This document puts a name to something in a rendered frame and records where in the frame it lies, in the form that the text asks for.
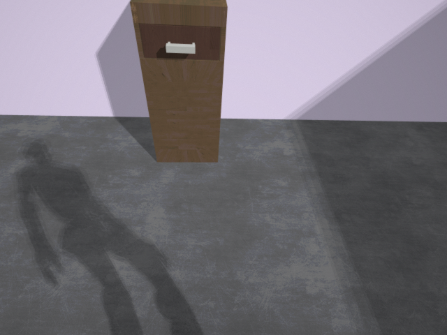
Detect handle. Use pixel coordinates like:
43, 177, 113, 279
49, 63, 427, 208
166, 42, 196, 54

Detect drawer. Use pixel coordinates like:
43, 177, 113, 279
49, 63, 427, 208
140, 23, 220, 60

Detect cabinet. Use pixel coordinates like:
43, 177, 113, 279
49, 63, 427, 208
130, 0, 228, 163

